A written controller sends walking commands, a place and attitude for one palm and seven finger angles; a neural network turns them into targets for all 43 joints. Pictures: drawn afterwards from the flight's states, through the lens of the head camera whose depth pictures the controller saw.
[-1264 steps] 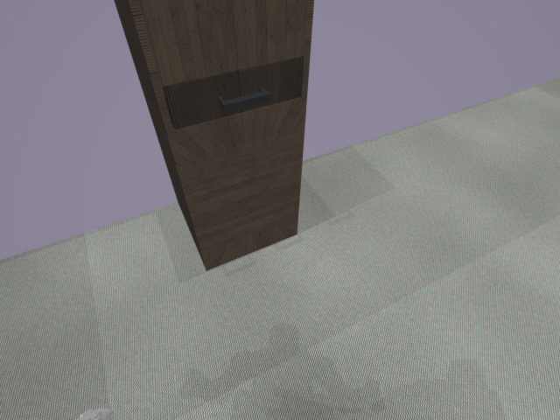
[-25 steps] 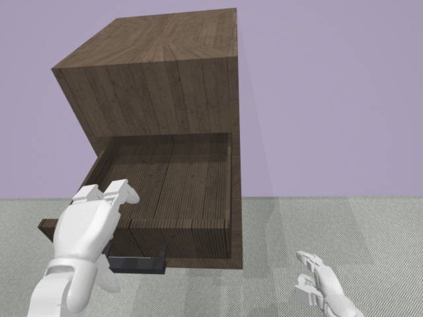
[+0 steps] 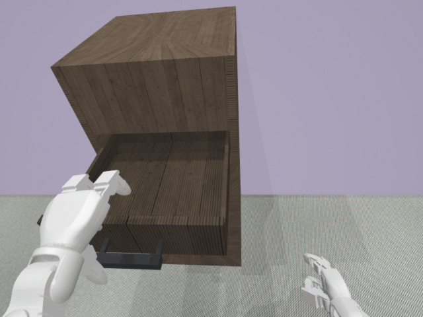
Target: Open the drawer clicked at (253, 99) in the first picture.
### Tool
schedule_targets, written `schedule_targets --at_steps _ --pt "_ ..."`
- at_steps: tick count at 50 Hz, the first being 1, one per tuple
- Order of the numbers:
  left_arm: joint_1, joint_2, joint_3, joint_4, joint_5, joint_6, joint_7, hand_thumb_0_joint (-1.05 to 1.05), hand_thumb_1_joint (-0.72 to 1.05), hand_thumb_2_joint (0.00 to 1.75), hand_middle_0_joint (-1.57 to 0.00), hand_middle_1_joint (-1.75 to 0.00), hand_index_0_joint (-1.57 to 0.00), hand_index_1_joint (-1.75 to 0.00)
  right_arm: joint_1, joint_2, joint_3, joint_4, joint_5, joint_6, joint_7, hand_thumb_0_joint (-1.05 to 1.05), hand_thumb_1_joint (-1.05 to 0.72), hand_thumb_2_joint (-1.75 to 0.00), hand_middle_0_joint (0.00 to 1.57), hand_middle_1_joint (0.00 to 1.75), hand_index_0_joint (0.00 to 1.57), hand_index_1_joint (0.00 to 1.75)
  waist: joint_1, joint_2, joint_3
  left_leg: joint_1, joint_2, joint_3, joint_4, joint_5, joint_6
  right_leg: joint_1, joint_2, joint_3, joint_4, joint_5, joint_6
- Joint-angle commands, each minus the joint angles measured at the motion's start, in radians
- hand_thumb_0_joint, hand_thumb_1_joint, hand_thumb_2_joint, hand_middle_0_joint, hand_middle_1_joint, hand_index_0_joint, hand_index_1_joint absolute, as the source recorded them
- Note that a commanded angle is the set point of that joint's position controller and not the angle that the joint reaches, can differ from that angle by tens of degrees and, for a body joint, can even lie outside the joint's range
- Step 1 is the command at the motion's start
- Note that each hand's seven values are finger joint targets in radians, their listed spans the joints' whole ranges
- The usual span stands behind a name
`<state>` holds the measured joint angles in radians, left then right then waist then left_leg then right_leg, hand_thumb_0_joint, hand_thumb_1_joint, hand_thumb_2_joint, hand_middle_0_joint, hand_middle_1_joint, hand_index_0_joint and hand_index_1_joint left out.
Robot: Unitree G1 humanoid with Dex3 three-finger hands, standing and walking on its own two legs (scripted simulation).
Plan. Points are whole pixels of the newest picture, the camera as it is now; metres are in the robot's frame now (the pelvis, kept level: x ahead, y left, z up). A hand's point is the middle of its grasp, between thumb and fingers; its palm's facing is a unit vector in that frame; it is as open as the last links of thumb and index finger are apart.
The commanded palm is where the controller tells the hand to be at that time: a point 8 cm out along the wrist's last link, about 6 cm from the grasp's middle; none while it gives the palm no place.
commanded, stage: draw the hand back to the body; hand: left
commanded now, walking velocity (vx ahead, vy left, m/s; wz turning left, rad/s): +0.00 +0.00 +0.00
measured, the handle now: (130, 252) +0.23 +0.22 -0.01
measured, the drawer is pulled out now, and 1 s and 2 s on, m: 0.30 0.30 0.30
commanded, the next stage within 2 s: step back with the hand held close in 1.44 s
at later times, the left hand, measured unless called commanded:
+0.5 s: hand (83, 235) +0.19 +0.24 +0.13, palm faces +0.19 -0.45 -0.87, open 13.8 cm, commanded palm +0.15 +0.26 +0.19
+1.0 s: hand (83, 214) +0.21 +0.24 +0.16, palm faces +0.36 -0.85 -0.39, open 10.8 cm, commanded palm +0.16 +0.28 +0.18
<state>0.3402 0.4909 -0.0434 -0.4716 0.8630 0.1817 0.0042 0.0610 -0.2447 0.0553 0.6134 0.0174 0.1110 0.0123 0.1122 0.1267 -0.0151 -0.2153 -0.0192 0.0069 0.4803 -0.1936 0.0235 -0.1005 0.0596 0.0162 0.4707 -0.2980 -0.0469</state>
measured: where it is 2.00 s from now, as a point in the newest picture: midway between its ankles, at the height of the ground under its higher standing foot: outside the picture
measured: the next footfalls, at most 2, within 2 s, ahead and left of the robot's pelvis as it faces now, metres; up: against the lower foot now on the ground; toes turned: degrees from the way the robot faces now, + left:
none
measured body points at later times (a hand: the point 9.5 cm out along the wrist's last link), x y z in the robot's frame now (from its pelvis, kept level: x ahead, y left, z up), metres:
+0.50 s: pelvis +0.01 +0.01 +0.00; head +0.00 -0.04 +0.45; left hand +0.17 +0.26 +0.18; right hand +0.25 -0.19 -0.08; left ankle +0.05 +0.10 -0.74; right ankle -0.02 -0.09 -0.74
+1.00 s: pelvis +0.03 +0.01 +0.00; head +0.01 -0.01 +0.45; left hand +0.18 +0.28 +0.19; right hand +0.20 -0.22 -0.09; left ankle +0.05 +0.10 -0.74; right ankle -0.02 -0.09 -0.74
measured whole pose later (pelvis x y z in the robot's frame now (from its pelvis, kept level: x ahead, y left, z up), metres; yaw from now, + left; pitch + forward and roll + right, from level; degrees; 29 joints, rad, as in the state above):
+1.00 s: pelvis +0.03 +0.01 +0.00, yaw +0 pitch -3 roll +0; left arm 0.57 0.34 0.27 -0.52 -0.08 -0.10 0.11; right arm 0.21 -0.23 0.01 0.63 0.01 -0.09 -0.06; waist 0.04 0.06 0.00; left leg -0.20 -0.03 0.01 0.48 -0.23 0.03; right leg -0.06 0.05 0.02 0.42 -0.31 -0.03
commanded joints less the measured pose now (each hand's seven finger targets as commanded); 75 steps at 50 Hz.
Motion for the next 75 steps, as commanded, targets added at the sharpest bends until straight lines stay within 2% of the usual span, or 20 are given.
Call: schedule_targets --at_steps 1,7,12,13,17,22,23,24,25,26,27,29,31,35,40,41,44,62,65,75 --pt "-0.116 0.177 0.187 -0.168 -0.025 0.002 0.042 0.00 -0.50 0.30 -0.30 -1.20 -0.30 -1.20 -0.245 -0.079 -0.033 -0.188 0.014 -0.065 -0.004 0.00 -0.90 -0.90 0.20 0.30 0.20 0.30 0.015 -0.071 -0.078 0.127 -0.004 -0.022 -0.035 0.116 0.007 -0.123 -0.027 0.057 -0.129 0.100 0.009" --pt "-0.081 0.174 0.161 -0.208 -0.021 -0.032 0.021 0.00 -0.50 0.30 -0.30 -1.20 -0.30 -1.20 -0.202 -0.085 -0.034 -0.196 0.006 -0.082 -0.014 0.00 -0.90 -0.90 0.20 0.30 0.20 0.30 0.007 -0.088 -0.091 0.134 -0.003 -0.015 -0.018 0.119 0.013 -0.145 -0.040 0.032 -0.125 0.108 0.022" --pt "-0.025 0.238 0.253 -0.253 -0.017 -0.072 0.056 0.00 -0.50 0.30 -0.30 -1.20 -0.30 -1.20 -0.178 -0.094 -0.040 -0.201 0.000 -0.092 -0.020 0.00 -0.90 -0.90 0.20 0.30 0.20 0.30 0.023 -0.075 -0.140 0.137 -0.001 -0.021 0.001 0.155 0.009 -0.128 -0.041 0.033 -0.100 0.162 0.015" --pt "0.009 0.239 0.264 -0.232 -0.021 -0.076 0.062 0.00 -0.50 0.30 -0.30 -1.20 -0.30 -1.20 -0.179 -0.097 -0.047 -0.193 -0.001 -0.086 -0.023 0.00 -0.90 -0.90 0.20 0.30 0.20 0.30 0.020 -0.076 -0.111 0.130 -0.004 -0.020 0.005 0.162 0.007 -0.140 -0.037 0.045 -0.105 0.180 0.014" --pt "0.028 0.212 0.257 -0.239 -0.041 -0.078 0.069 0.00 -0.50 0.30 -0.30 -1.20 -0.30 -1.20 -0.170 -0.094 -0.047 -0.201 0.003 -0.085 -0.014 0.00 -0.90 -0.90 0.20 0.30 0.20 0.30 0.016 -0.065 -0.114 0.127 -0.001 -0.019 0.013 0.168 0.007 -0.154 -0.038 0.025 -0.089 0.189 0.017" --pt "0.059 0.231 0.271 -0.242 -0.050 -0.073 0.062 0.00 -0.50 0.30 -0.30 -1.20 -0.30 -1.20 -0.164 -0.101 -0.048 -0.209 0.005 -0.080 -0.020 0.00 -0.90 -0.90 0.20 0.30 0.20 0.30 0.009 -0.082 -0.121 0.119 0.003 -0.019 0.016 0.169 0.008 -0.154 -0.041 0.018 -0.081 0.199 0.023" --pt "-0.019 -0.153 0.223 -0.277 -0.796 -0.175 0.072 0.00 -0.47 0.32 -0.30 -1.18 -0.30 -1.18 -0.089 -0.018 -0.048 -0.262 0.009 -0.150 -0.037 0.00 -0.90 -0.90 0.20 0.30 0.20 0.30 -0.099 -0.152 -0.004 0.218 0.036 -0.009 0.015 0.081 0.033 -0.185 -0.026 -0.024 -0.116 0.175 0.017" --pt "0.066 -0.041 0.290 -0.190 -0.819 -0.220 0.091 0.00 -0.43 0.33 -0.29 -1.15 -0.29 -1.15 -0.063 -0.054 -0.046 -0.235 -0.003 -0.191 -0.053 0.00 -0.90 -0.90 0.20 0.30 0.20 0.30 -0.077 -0.193 -0.003 0.213 0.052 -0.026 -0.008 0.027 0.026 -0.190 -0.027 -0.018 -0.111 0.107 0.018" --pt "0.091 -0.009 0.344 -0.241 -0.886 -0.252 0.100 0.00 -0.40 0.34 -0.29 -1.13 -0.29 -1.13 -0.061 -0.067 -0.047 -0.230 -0.007 -0.199 -0.073 0.00 -0.90 -0.90 0.20 0.30 0.20 0.30 -0.061 -0.197 -0.021 0.200 0.044 -0.021 -0.025 0.035 0.022 -0.162 -0.037 -0.021 -0.135 0.110 0.025" --pt "0.071 0.021 0.376 -0.278 -0.913 -0.279 0.109 0.00 -0.36 0.36 -0.29 -1.11 -0.29 -1.11 -0.071 -0.069 -0.042 -0.223 -0.006 -0.222 -0.081 0.00 -0.90 -0.90 0.20 0.30 0.20 0.30 -0.054 -0.133 -0.037 0.196 0.040 -0.022 -0.034 0.027 0.014 -0.144 -0.040 -0.009 -0.133 0.101 0.022" --pt "0.030 0.021 0.374 -0.341 -0.918 -0.313 0.116 0.00 -0.32 0.37 -0.29 -1.09 -0.29 -1.09 -0.053 -0.061 -0.038 -0.219 -0.010 -0.244 -0.086 0.00 -0.90 -0.90 0.20 0.30 0.20 0.30 -0.051 -0.103 -0.065 0.197 0.041 -0.024 -0.038 0.041 0.010 -0.133 -0.053 -0.014 -0.131 0.106 0.022" --pt "0.074 0.010 0.381 -0.320 -0.930 -0.336 0.126 0.00 -0.26 0.40 -0.28 -1.04 -0.28 -1.04 -0.029 -0.060 -0.039 -0.203 -0.015 -0.269 -0.091 0.00 -0.90 -0.90 0.20 0.30 0.20 0.30 -0.049 -0.086 -0.050 0.187 0.042 -0.022 -0.043 0.074 0.007 -0.123 -0.057 -0.016 -0.133 0.143 0.019" --pt "0.106 0.027 0.414 -0.292 -0.934 -0.343 0.132 0.00 -0.18 0.43 -0.28 -1.00 -0.28 -1.00 -0.022 -0.062 -0.041 -0.184 -0.015 -0.280 -0.089 0.00 -0.90 -0.90 0.20 0.30 0.20 0.30 -0.042 -0.012 -0.024 0.164 0.041 -0.018 -0.049 0.100 -0.002 -0.105 -0.057 -0.008 -0.140 0.172 0.011" --pt "0.138 -0.026 0.379 -0.276 -0.944 -0.352 0.117 0.00 -0.05 0.50 -0.27 -0.91 -0.27 -0.91 -0.008 -0.060 -0.047 -0.178 -0.009 -0.282 -0.075 0.00 -0.90 -0.90 0.20 0.30 0.20 0.30 -0.048 0.002 -0.025 0.167 0.053 -0.023 -0.058 0.156 -0.008 -0.090 -0.058 -0.021 -0.124 0.208 0.011" --pt "0.165 -0.019 0.392 -0.270 -0.950 -0.351 0.112 0.00 0.13 0.57 -0.25 -0.80 -0.25 -0.80 -0.009 -0.071 -0.060 -0.177 -0.007 -0.276 -0.070 0.00 -0.90 -0.90 0.20 0.30 0.20 0.30 -0.050 -0.079 -0.046 0.160 0.057 -0.026 -0.058 0.183 -0.006 -0.078 -0.055 -0.028 -0.118 0.237 0.016" --pt "0.164 -0.002 0.409 -0.280 -0.949 -0.354 0.114 0.00 0.17 0.58 -0.25 -0.77 -0.25 -0.77 -0.013 -0.073 -0.065 -0.176 -0.005 -0.279 -0.070 0.00 -0.90 -0.90 0.20 0.30 0.20 0.30 -0.048 -0.048 -0.060 0.166 0.055 -0.020 -0.053 0.188 -0.007 -0.072 -0.056 -0.022 -0.123 0.241 0.014" --pt "0.186 -0.001 0.421 -0.256 -0.952 -0.352 0.117 0.00 0.27 0.63 -0.25 -0.70 -0.25 -0.70 -0.010 -0.071 -0.071 -0.171 -0.002 -0.269 -0.074 0.00 -0.90 -0.90 0.20 0.30 0.20 0.30 -0.051 -0.093 -0.054 0.165 0.055 -0.015 -0.050 0.179 -0.006 -0.085 -0.057 -0.024 -0.125 0.243 0.019" --pt "0.138 0.008 0.437 -0.219 -0.952 -0.350 0.128 0.00 0.90 0.90 -0.20 -0.30 -0.20 -0.30 -0.009 -0.076 -0.078 -0.159 0.001 -0.262 -0.081 0.00 -0.90 -0.90 0.20 0.30 0.20 0.30 -0.060 -0.053 -0.014 0.162 0.047 -0.016 -0.055 0.112 -0.006 -0.123 -0.059 -0.014 -0.150 0.182 0.019" --pt "0.137 0.015 0.443 -0.241 -0.951 -0.352 0.129 0.00 0.90 0.90 -0.20 -0.30 -0.20 -0.30 -0.008 -0.076 -0.077 -0.167 0.003 -0.266 -0.077 0.00 -0.90 -0.90 0.20 0.30 0.20 0.30 -0.055 -0.065 -0.053 0.174 0.050 -0.022 -0.052 0.143 -0.006 -0.105 -0.061 -0.015 -0.131 0.211 0.019" --pt "0.143 0.017 0.449 -0.222 -0.952 -0.348 0.126 0.00 0.90 0.90 -0.20 -0.30 -0.20 -0.30 -0.011 -0.073 -0.079 -0.170 0.003 -0.259 -0.075 0.00 -0.90 -0.90 0.20 0.30 0.20 0.30 -0.054 -0.082 -0.046 0.169 0.048 -0.015 -0.045 0.148 -0.004 -0.109 -0.064 -0.015 -0.131 0.229 0.023"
